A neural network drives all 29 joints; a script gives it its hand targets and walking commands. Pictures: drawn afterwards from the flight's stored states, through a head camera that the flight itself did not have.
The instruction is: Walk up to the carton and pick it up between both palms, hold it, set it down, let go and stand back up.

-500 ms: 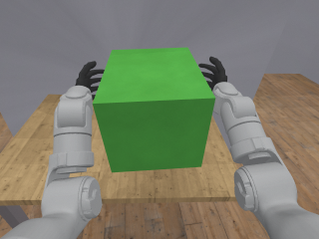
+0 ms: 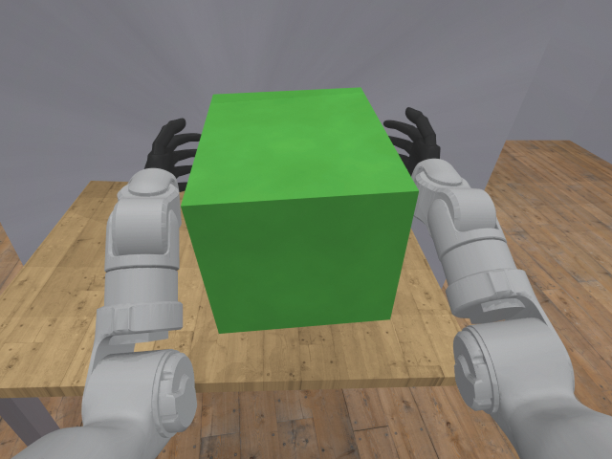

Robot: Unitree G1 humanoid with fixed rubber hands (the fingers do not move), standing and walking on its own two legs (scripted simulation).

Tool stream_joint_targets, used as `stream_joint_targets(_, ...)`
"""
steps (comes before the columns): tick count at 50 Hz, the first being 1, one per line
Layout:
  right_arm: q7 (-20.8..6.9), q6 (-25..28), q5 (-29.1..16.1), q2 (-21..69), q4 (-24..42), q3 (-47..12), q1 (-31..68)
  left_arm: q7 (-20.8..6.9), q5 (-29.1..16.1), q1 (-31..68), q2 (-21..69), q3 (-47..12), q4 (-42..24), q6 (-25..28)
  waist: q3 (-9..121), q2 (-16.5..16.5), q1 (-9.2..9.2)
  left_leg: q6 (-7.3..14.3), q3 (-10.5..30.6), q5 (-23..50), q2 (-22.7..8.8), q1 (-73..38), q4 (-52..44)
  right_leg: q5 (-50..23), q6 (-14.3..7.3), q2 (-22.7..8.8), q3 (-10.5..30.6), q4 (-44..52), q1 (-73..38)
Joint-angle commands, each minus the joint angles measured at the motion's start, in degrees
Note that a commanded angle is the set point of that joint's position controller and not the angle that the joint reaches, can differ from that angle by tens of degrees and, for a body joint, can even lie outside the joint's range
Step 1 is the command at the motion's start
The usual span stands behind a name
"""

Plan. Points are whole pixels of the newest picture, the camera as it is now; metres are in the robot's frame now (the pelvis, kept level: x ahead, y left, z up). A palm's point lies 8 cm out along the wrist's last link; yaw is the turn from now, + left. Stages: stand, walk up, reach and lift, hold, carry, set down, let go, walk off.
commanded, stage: hold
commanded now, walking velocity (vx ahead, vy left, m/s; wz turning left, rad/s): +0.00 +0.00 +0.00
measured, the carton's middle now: (296, 199) +0.41 +0.00 +0.19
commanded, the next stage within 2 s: none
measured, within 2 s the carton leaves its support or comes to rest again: neither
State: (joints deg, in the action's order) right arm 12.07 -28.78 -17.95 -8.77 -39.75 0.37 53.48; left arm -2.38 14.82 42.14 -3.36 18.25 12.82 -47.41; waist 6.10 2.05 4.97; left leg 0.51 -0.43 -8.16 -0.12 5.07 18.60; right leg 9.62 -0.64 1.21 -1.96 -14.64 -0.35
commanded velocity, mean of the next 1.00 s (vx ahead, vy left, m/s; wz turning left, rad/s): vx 0.00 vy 0.00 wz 0.00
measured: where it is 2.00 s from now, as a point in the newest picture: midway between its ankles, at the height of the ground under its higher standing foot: outside the picture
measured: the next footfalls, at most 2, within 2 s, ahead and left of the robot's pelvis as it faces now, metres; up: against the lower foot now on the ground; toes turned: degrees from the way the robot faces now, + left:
none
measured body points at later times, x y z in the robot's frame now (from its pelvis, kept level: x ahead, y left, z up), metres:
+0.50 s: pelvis +0.00 -0.01 +0.00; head -0.08 +0.02 +0.44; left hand +0.38 +0.17 +0.25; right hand +0.39 -0.15 +0.27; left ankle +0.03 +0.11 -0.75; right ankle -0.01 -0.11 -0.75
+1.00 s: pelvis +0.00 +0.00 +0.00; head -0.08 +0.02 +0.44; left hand +0.38 +0.17 +0.25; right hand +0.39 -0.15 +0.27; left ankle +0.03 +0.11 -0.75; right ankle -0.01 -0.11 -0.75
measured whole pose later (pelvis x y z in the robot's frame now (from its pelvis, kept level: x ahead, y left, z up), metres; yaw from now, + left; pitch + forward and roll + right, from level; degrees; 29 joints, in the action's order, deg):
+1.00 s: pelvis +0.00 +0.00 +0.00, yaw +0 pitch -5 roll -1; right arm 12.2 -29.0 -17.3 -8.7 -41.7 0.5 54.8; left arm -2.5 14.5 43.5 -3.8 19.0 15.6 -46.6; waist 6.7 1.8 4.6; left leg 0.5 -0.4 -7.8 -0.2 5.6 18.4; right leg 9.4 -0.8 1.4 -1.9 -14.8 0.4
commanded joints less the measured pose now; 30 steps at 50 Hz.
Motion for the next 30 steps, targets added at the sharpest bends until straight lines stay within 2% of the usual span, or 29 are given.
stream_joint_targets(1,-7.18,1.13,-6.45,34.55,13.98,-14.08,37.52,-7.21,-9.45,41.83,30.99,-23.78,-5.66,3.97,14.54,-4.04,-0.12,-2.06,0.90,9.33,1.01,-7.02,-1.39,-8.89,2.53,2.07,0.63,1.25,0.54)
stream_joint_targets(9,-6.95,1.57,-5.90,35.93,13.02,-13.79,39.24,-7.56,-9.19,43.13,30.30,-22.18,-3.05,4.67,14.64,-2.69,-0.60,-1.07,0.53,7.24,1.48,-6.14,-1.68,-8.79,3.00,1.65,0.93,1.51,0.69)
stream_joint_targets(17,-6.16,1.60,-5.82,36.10,12.62,-13.56,39.21,-8.08,-9.04,43.21,29.85,-21.49,-1.60,5.07,14.30,-2.61,-0.16,-1.02,0.50,7.22,1.81,-6.12,-1.47,-10.21,3.37,1.32,1.14,1.52,0.33)
stream_joint_targets(30,-5.58,1.14,-7.52,35.71,15.26,-15.00,37.96,-8.02,-9.73,42.71,30.55,-23.25,-5.26,4.92,15.59,-4.01,0.46,-2.34,0.98,12.07,1.75,-7.86,-0.23,-13.62,3.39,1.81,0.78,0.71,-0.89)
